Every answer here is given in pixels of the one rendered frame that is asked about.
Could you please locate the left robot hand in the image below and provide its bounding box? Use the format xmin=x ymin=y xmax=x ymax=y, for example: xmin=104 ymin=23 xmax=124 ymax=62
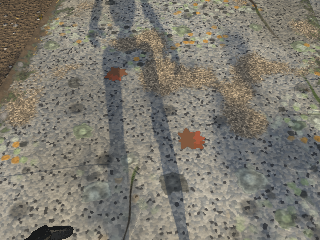
xmin=25 ymin=225 xmax=74 ymax=240

